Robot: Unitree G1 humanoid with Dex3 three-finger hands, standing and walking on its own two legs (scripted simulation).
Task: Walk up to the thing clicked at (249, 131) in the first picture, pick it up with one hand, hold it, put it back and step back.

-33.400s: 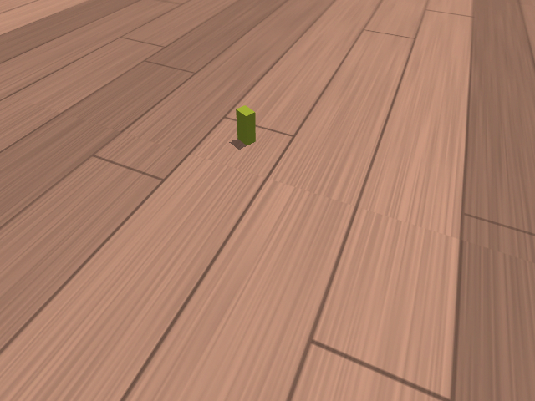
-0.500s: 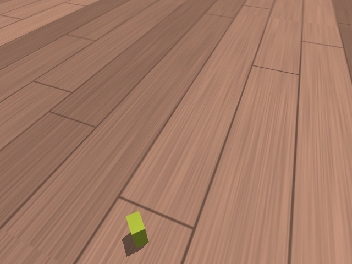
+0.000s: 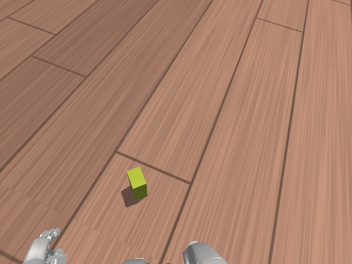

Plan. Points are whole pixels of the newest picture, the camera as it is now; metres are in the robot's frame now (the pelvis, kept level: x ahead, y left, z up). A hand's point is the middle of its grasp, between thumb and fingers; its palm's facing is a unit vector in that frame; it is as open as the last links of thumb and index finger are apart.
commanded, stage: step back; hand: left
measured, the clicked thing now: (137, 184) +0.50 +0.13 -0.66
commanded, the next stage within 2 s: none
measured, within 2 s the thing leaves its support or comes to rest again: neither
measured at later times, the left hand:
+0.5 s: hand out of the picture +0.02 +0.26 -0.13, palm faces -0.02 -0.91 -0.41, open 7.4 cm
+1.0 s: hand out of the picture -0.15 +0.29 -0.16, palm faces -0.06 -0.92 -0.39, open 7.4 cm
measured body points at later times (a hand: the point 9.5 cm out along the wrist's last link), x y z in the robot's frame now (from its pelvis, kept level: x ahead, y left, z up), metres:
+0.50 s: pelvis -0.09 +0.00 +0.00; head -0.04 -0.02 +0.45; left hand +0.03 +0.31 -0.10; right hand +0.00 -0.32 -0.13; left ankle -0.12 +0.14 -0.65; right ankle -0.06 -0.11 -0.73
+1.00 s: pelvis -0.25 +0.02 -0.01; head -0.19 +0.03 +0.44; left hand -0.15 +0.34 -0.14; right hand -0.13 -0.30 -0.10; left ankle -0.15 +0.14 -0.73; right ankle -0.31 -0.13 -0.70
